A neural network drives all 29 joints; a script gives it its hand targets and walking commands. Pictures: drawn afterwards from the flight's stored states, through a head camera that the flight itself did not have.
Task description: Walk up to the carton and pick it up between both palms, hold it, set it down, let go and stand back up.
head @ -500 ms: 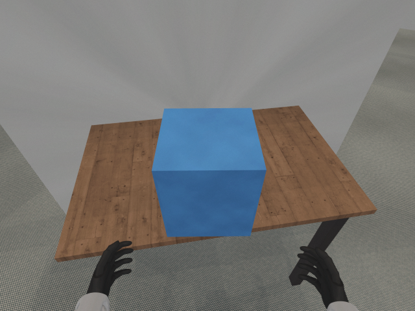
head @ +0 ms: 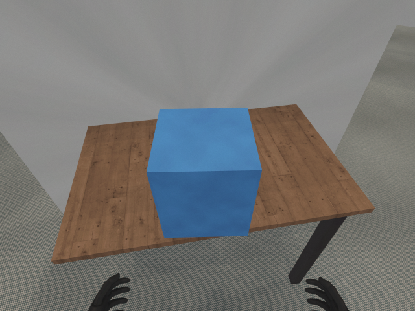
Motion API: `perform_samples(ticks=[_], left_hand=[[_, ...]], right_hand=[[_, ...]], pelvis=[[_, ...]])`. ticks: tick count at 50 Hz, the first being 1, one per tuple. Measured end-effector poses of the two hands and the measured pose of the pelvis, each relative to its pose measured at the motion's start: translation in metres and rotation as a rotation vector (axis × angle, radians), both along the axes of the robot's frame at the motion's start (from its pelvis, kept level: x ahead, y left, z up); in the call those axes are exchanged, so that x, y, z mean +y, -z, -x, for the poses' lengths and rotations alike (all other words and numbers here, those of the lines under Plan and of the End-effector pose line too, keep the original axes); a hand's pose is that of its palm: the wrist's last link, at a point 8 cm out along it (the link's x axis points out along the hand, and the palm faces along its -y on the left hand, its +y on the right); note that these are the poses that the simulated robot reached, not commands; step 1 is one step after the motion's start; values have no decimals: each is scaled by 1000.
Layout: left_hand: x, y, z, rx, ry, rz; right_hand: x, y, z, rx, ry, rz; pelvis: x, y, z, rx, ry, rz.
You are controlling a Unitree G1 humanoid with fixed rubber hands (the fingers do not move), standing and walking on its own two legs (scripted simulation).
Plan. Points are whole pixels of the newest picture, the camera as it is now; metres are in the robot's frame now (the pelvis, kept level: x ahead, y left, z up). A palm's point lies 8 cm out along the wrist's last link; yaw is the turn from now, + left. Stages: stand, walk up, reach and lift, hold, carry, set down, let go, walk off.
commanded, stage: let go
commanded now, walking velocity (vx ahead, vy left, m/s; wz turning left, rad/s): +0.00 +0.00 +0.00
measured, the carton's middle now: (204, 174) +0.44 +0.06 +0.01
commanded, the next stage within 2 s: stand in 0.46 s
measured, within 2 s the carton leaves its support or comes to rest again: neither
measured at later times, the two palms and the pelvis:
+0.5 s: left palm out of the picture +0.14 +0.23 -0.08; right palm out of the picture +0.14 -0.21 -0.08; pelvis -0.01 +0.00 +0.00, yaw +0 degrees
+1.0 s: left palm out of the picture -0.06 +0.27 -0.13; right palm out of the picture +0.07 -0.21 -0.13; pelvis -0.04 +0.02 -0.01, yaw +12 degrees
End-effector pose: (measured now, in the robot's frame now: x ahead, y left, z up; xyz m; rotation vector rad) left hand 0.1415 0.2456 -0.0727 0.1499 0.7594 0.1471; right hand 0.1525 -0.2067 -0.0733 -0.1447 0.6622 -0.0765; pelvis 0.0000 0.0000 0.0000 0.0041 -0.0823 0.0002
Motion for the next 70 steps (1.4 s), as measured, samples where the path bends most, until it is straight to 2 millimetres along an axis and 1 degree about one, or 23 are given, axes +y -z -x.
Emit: perform_samples(ticks=[10, 25, 28, 31, 34, 36, 39, 42, 44, 47, 51, 54, 57, 65, 70], left_hand=[[-5, 7, 8, 61, 11, -11], [-12, 10, 3, 74, 29, -9], [-4, 11, 7, 53, 25, -37], [11, 16, 27, 69, -29, -54], [27, 26, 58, 124, -97, -71], [36, 36, 81, 172, -139, -71], [43, 50, 113, 250, -185, -57], [44, 60, 140, 316, -216, -35], [42, 62, 156, 349, -236, -21], [35, 60, 179, 371, -266, -7], [26, 57, 205, 401, -287, -9], [22, 59, 217, 427, -293, -1], [19, 62, 222, 440, -298, 16], [13, 65, 231, 470, -322, 41], [7, 64, 239, 508, -335, 36]], right_hand=[[-4, 9, 13, 54, -13, 20], [-8, 12, 16, 70, -17, 38], [-15, 25, 29, 182, -28, 60], [-24, 41, 48, 305, -41, 80], [-28, 52, 66, 388, -55, 98], [-27, 55, 74, 423, -61, 110], [-24, 55, 82, 444, -67, 122], [-18, 54, 87, 444, -81, 134], [-15, 54, 88, 445, -97, 140], [-8, 57, 86, 450, -123, 131], [4, 59, 75, 422, -148, 97], [11, 57, 71, 400, -158, 82], [12, 55, 74, 406, -153, 85], [0, 60, 97, 508, -129, 113], [-4, 65, 101, 543, -121, 105]], pelvis=[[0, 1, 7, -8, -2, 1], [2, 2, 13, -12, 0, 1], [3, 5, 15, 29, -49, 11], [4, 9, 19, 49, -77, 23], [7, 13, 21, 58, -104, 34], [9, 15, 21, 60, -116, 35], [14, 17, 22, 64, -130, 34], [17, 18, 28, 73, -146, 31], [18, 17, 32, 79, -168, 29], [18, 15, 37, 86, -191, 24], [18, 12, 40, 89, -202, 27], [18, 10, 40, 86, -208, 30], [18, 9, 41, 89, -211, 32], [16, 8, 39, 103, -223, 23], [13, 8, 35, 104, -228, 23]])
